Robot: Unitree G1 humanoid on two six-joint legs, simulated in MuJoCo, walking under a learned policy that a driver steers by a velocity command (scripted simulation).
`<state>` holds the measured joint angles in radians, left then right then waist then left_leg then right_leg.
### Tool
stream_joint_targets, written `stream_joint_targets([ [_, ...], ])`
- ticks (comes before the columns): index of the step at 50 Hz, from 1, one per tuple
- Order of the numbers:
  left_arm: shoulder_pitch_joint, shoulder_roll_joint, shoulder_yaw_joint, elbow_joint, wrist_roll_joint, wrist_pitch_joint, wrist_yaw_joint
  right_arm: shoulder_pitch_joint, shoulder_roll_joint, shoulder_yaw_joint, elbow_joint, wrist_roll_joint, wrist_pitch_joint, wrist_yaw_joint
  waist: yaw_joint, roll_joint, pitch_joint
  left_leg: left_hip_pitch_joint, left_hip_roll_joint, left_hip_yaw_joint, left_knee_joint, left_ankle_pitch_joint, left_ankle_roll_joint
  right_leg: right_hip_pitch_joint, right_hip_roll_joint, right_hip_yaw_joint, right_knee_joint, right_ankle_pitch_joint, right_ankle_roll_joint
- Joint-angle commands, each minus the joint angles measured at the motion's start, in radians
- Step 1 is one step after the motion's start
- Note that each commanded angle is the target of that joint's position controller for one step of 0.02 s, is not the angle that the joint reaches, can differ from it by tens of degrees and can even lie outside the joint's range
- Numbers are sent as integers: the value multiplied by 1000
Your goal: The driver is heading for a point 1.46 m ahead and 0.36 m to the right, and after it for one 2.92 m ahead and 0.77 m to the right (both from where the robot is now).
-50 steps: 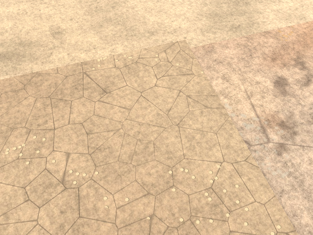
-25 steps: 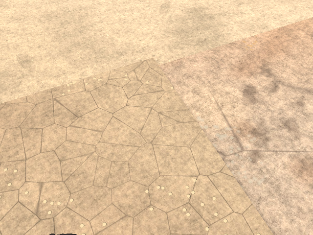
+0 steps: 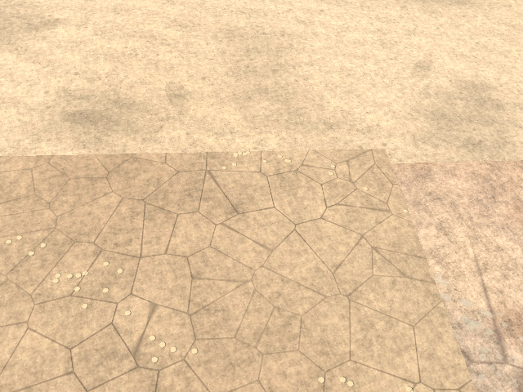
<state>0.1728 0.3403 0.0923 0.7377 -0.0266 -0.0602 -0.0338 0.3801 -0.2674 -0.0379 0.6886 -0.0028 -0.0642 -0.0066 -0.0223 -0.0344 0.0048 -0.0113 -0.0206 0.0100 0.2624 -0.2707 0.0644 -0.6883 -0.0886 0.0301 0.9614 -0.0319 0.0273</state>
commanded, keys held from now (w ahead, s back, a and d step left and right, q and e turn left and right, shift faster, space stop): w+e+shift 0.46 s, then w+shift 0.12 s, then w+q+shift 0.42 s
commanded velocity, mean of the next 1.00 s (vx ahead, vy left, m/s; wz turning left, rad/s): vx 0.93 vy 0.00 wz -0.25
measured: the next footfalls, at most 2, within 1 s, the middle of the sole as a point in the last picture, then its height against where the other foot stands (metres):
right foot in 0.28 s outside the picture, level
left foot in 0.74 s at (285, 276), level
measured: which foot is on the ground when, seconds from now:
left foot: down 0.00-0.30, up 0.32-0.72, down 0.74-1.00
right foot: up 0.00-0.26, down 0.28-0.76, up 0.78-1.00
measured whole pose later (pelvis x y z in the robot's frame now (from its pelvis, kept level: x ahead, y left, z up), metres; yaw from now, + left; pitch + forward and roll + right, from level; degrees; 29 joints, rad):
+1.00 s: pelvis +0.83 -0.16 +0.00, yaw -16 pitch -1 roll +0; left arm 0.08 0.27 0.00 0.63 0.02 -0.13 -0.02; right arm 0.55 -0.24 -0.03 0.77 0.02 -0.08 0.02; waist -0.09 -0.03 0.03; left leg -0.07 -0.15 -0.15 0.34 -0.23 0.12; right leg -0.64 -0.05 0.13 0.88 -0.15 -0.01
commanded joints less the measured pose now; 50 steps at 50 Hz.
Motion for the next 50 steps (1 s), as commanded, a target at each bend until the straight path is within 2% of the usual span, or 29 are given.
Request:
stream_joint_targets([
  [1,-135,47,-4,-89,-18,-15,-2,33,-170,-47,-35,-18,-29,-4,-63,141,119,35,241,-78,-187,-22,96,-217,25,55,-49,112,14],
  [8,-223,0,-42,-127,-16,-44,-60,32,-165,-37,21,-7,-40,-5,-83,96,208,67,243,148,-215,306,28,-123,48,-87,-299,194,-62],
  [10,-230,5,-44,-150,-20,-48,-69,36,-200,-40,34,-15,-26,-19,-58,143,158,142,254,185,-106,838,4,-37,109,-166,-337,114,-111],
  [12,-95,60,-21,-144,-33,-33,-61,23,-250,-50,34,-25,3,-41,42,223,25,243,269,202,152,1415,-17,100,192,-226,-290,-44,-165],
  [13,91,114,2,-110,-34,-21,-55,-12,-273,-56,22,-28,14,-47,141,240,-76,196,278,198,369,1534,-14,302,211,-214,-256,-94,-196],
  [14,329,185,37,-61,-29,-10,-40,-63,-279,-56,0,-23,11,-46,266,177,-184,-11,249,194,672,1438,-19,663,214,-142,-313,-74,-242],
  [15,421,228,42,-26,-29,13,-14,-30,-131,-11,-13,-46,-22,-26,225,-98,-213,-389,124,139,1066,346,-37,969,62,115,-268,-241,-301],
  [16,373,240,44,-60,-14,-3,-12,36,-37,28,-79,11,-75,-1,122,-283,-356,-764,-75,-63,1383,-265,-72,1190,-165,788,-524,-707,-522],
  [17,393,155,29,-65,-1,-14,-5,-132,-157,12,-109,36,-117,11,209,-96,-325,-827,-22,-191,1346,-149,-10,1149,-157,872,-688,-788,-440],
  [18,356,140,23,-66,15,-25,-3,-205,-165,9,-154,59,-133,16,163,-15,-182,-850,14,-186,1262,-90,7,1009,-150,798,-725,-689,-398],
  [19,287,119,15,-82,15,-33,-7,-206,-143,17,-147,35,-137,12,93,136,-94,-788,54,-182,1162,-49,7,820,-115,708,-732,-558,-377],
  [20,210,104,9,-104,18,-36,-2,-180,-129,15,-137,11,-131,8,37,150,-42,-724,79,-189,1088,-30,-10,671,-62,620,-738,-468,-384],
  [21,152,88,2,-124,25,-33,5,-140,-131,13,-125,2,-114,10,-10,99,0,-677,96,-189,1052,-22,-30,563,-16,553,-759,-422,-390],
  [23,113,67,-4,-127,8,-27,17,-124,-140,9,-117,-11,-84,7,-39,59,67,-651,123,-149,932,-18,-76,415,29,455,-790,-348,-385],
  [25,107,56,-13,-113,1,-28,37,-209,-113,23,-154,-29,-72,5,-17,37,130,-592,124,-66,746,112,-121,250,78,313,-805,-213,-357],
  [27,134,56,-15,-84,-6,-29,49,-304,-64,41,-178,-34,-78,12,38,-8,126,-442,99,-13,511,357,-138,157,133,206,-780,-148,-302],
  [28,186,67,-12,-64,-10,-33,48,-352,-50,45,-189,-27,-84,16,81,-16,106,-369,79,3,440,461,-137,153,115,214,-792,-177,-287],
  [32,251,96,-5,-19,-12,-34,42,-416,-116,18,-198,28,-86,19,136,-63,94,-482,86,-35,235,491,-96,512,2,245,-743,-121,-250],
  [34,245,121,-1,-2,10,-14,40,-354,-146,-2,-181,33,-84,23,94,-78,60,-505,62,-1,243,359,-45,709,-63,226,-675,226,-223],
  [36,185,136,-3,-3,58,7,34,-91,-210,-43,-122,53,-66,16,-66,-113,-106,-296,-12,76,306,211,24,804,-55,148,-361,793,-191],
  [37,127,119,-13,-23,70,11,40,145,-237,-51,-65,51,-52,14,-185,-68,-213,10,33,4,369,178,54,610,-32,105,-34,755,-162],
  [38,309,-35,-48,-63,50,-11,31,197,-337,-72,-37,19,-52,25,-50,362,-348,350,234,-554,238,-221,230,218,132,51,427,66,-77],
  [39,321,-20,-68,-48,17,-40,20,225,-247,-60,-13,20,-57,43,-55,450,-352,432,296,-956,-24,-495,259,19,188,112,499,-384,-80],
  [40,180,57,-56,-81,-17,-64,11,142,-169,-46,-34,10,-53,37,-72,273,-189,346,310,-887,-27,-507,224,-87,119,144,509,-338,-112],
  [41,46,68,-64,-110,-5,-81,8,105,-162,-45,-46,4,-48,40,-81,90,-103,201,270,-761,-17,-344,206,-64,90,126,433,-292,-126],
  [42,-31,46,-67,-133,20,-95,11,82,-163,-43,-44,0,-46,48,-60,-4,-25,77,220,-669,-29,-208,208,-47,76,113,345,-283,-129],
  [43,-22,35,-64,-137,31,-99,11,55,-143,-36,-43,-3,-48,47,-14,9,-8,10,180,-598,-41,-125,212,-8,51,125,263,-251,-122],
  [46,-8,32,-61,-134,48,-84,18,37,-112,-27,-33,28,-42,37,33,66,46,-94,122,-509,-74,-6,232,17,35,104,96,-232,-64],
  [50,-208,-4,-77,-206,53,-91,19,70,-132,-35,-5,35,-33,2,-29,80,132,-279,67,-415,-108,103,205,86,80,51,-246,32,5],
])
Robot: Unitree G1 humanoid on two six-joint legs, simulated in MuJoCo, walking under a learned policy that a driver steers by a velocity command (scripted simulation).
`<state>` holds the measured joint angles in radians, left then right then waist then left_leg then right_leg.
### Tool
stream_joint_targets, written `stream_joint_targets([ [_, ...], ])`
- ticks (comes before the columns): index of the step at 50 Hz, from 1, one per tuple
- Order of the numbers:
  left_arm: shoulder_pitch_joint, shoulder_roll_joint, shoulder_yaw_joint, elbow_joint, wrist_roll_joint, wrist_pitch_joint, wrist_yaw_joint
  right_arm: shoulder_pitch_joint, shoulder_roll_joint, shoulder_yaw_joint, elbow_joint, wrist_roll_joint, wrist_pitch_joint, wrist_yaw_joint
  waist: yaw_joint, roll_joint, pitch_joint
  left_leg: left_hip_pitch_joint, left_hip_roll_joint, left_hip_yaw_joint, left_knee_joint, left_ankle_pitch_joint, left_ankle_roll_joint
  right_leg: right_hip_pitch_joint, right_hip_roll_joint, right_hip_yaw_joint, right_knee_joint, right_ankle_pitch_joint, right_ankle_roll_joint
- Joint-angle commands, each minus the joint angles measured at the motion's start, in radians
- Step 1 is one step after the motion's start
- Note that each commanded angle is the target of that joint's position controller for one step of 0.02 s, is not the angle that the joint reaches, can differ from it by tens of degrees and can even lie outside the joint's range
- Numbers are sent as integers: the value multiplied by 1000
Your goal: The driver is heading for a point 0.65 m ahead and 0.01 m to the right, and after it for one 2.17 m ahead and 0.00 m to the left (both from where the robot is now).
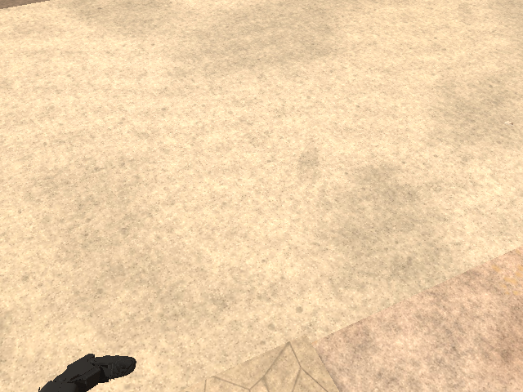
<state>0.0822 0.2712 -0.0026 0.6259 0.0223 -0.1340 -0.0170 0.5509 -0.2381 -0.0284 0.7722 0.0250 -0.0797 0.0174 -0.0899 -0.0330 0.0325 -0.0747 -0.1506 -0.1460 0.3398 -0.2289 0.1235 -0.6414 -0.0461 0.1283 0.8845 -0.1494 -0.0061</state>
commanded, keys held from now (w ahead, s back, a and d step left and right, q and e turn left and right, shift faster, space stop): w+q+shift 0.10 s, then w+shift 0.24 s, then w+e+shift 0.12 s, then e+shift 0.52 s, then shift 0.02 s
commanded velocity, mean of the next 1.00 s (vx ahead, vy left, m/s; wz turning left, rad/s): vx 0.67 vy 0.00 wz -0.17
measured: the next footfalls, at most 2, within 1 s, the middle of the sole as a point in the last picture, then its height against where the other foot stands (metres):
right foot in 0.20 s outside the picture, level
left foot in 0.64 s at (150, 323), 0.08 m lower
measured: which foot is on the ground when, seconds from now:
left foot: down 0.00-0.22, up 0.24-0.62, down 0.64-1.00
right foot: up 0.00-0.18, down 0.20-0.66, up 0.68-1.00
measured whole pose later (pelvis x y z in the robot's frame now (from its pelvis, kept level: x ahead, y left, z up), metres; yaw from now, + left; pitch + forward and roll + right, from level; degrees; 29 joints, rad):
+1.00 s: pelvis +0.72 +0.13 -0.09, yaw -13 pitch +0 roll +2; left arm 0.16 0.34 0.10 0.58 -0.02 0.05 0.00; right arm 0.17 -0.33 -0.07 0.83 0.01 -0.04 -0.02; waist -0.04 -0.01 0.07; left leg -0.16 0.08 0.24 0.45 -0.27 -0.02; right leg -0.61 -0.07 -0.04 0.81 -0.10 0.03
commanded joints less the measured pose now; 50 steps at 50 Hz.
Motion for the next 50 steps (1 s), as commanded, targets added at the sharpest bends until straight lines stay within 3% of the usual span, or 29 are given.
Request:
stream_joint_targets([
  [1,-164,47,15,-111,4,-23,-2,-85,-165,-47,-74,9,-14,-26,18,90,103,-264,182,-243,-183,76,124,108,60,-64,-239,234,42],
  [7,-230,111,56,-147,-44,-38,-1,-6,-147,-53,16,23,5,-37,-4,132,69,-62,217,-291,-71,234,53,271,89,-39,-455,301,28],
  [9,-66,170,93,-125,-52,-45,7,-20,-175,-62,28,-5,20,-33,97,161,-49,38,214,-251,153,658,25,437,101,-93,-445,224,-23],
  [10,165,192,104,-88,-62,-34,18,-89,-188,-58,-3,-37,28,-25,223,188,-214,-40,217,-225,400,714,6,691,13,-41,-349,129,-77],
  [11,375,251,115,-54,-53,-17,24,-24,-93,-31,-19,-64,21,-22,237,-23,-411,-287,127,-150,763,384,-18,1060,-171,221,-260,-85,-175],
  [12,444,258,119,19,-54,-15,0,107,8,14,-17,17,7,-13,181,-489,-557,-614,40,-66,1103,-258,-73,1284,-380,793,-490,-506,-333],
  [13,429,142,102,10,-55,-8,0,-13,-97,0,-15,42,4,-26,236,-298,-380,-739,118,-56,1130,-209,-56,1177,-318,804,-582,-645,-279],
  [14,373,107,93,20,-42,1,7,-188,-150,-9,-57,32,-4,-24,249,-131,-211,-770,157,-29,1092,-158,-42,1032,-271,609,-583,-508,-235],
  [15,349,116,91,41,-18,5,0,-320,-139,-6,-90,8,-16,-19,236,55,-77,-745,172,-7,1032,-146,-37,845,-224,487,-607,-298,-228],
  [16,307,108,88,53,-4,3,-2,-355,-119,-7,-109,-9,-23,-14,189,55,-35,-708,202,-18,948,-126,-31,736,-199,408,-616,-188,-236],
  [17,276,75,74,64,6,3,-3,-345,-97,-5,-112,-2,-21,-5,142,18,-8,-654,230,-20,892,-125,-30,643,-174,343,-646,-137,-236],
  [19,256,47,57,83,-28,8,-14,-350,-65,7,-128,-5,-18,1,85,-31,25,-613,262,5,745,-157,-44,528,-152,315,-695,-120,-256],
  [21,245,113,77,82,-54,7,-5,-417,-61,24,-170,-29,-36,12,73,-7,76,-592,285,22,554,-65,-71,424,-161,299,-741,-115,-272],
  [23,231,183,104,66,-50,1,3,-405,-90,22,-148,-42,-61,33,62,12,38,-377,254,40,501,262,-99,277,-120,201,-713,-5,-259],
  [25,283,153,102,85,-74,9,30,-518,-132,12,-177,-63,-79,46,98,54,107,-349,232,25,228,564,-96,243,-38,116,-659,-18,-185],
  [26,368,146,101,105,-73,24,35,-572,-115,12,-182,-66,-84,47,150,65,88,-244,186,56,178,656,-116,237,-28,136,-631,-52,-165],
  [29,450,152,109,133,-69,72,57,-619,-121,2,-196,-48,-73,41,180,20,74,-246,173,8,88,613,-134,379,-23,194,-414,-75,-113],
  [31,447,170,117,131,-66,99,65,-523,-149,-20,-176,-50,-71,26,123,20,1,-154,195,5,10,609,-122,442,-2,199,-186,-10,-55],
  [32,437,175,118,127,-58,105,63,-385,-166,-34,-142,-57,-68,19,46,26,-90,19,221,34,46,682,-123,385,34,161,25,-2,-3],
  [33,460,104,96,121,-51,108,62,-204,-190,-40,-104,-61,-58,11,-19,93,-233,337,350,-19,202,961,-104,174,89,116,325,-361,54],
  [34,678,-31,52,134,-60,104,48,-143,-240,-45,-100,-80,-48,17,51,388,-472,694,628,-244,441,1520,31,-111,137,115,794,-739,102],
  [35,698,28,41,80,-78,89,39,-131,-296,-64,-94,-38,-15,37,55,445,-641,728,694,-401,366,1363,113,-192,67,94,901,-670,107],
  [36,601,79,54,53,-90,92,45,-201,-291,-72,-109,-39,9,31,54,351,-592,588,692,-407,259,996,157,-228,19,38,944,-582,114],
  [37,484,107,69,34,-85,109,64,-298,-229,-55,-109,-45,23,19,69,186,-447,388,643,-340,157,807,158,-241,-8,-50,930,-474,126],
  [39,437,91,78,11,-57,158,80,-415,-156,-30,-96,-53,30,1,138,146,-240,44,601,-182,84,796,144,-150,-52,-76,878,-411,129],
  [41,358,73,86,-21,-47,180,89,-487,-158,-40,-75,-54,16,-14,150,144,-138,-148,559,-13,9,682,93,-75,-88,-56,742,-340,109],
  [43,286,82,99,-72,-40,174,79,-518,-160,-45,-59,-45,3,-40,161,158,-107,-152,506,91,-9,642,60,-73,-104,-36,477,-147,95],
  [45,237,41,89,-75,-41,164,51,-541,-160,-47,-52,-45,12,-60,147,169,-113,-170,439,215,-32,532,43,74,-75,-88,104,88,69],
  [50,156,87,108,-102,-44,188,-14,-488,-226,-79,-19,16,20,-30,115,132,-85,-104,496,275,24,472,11,239,-20,-176,-164,46,-9],
])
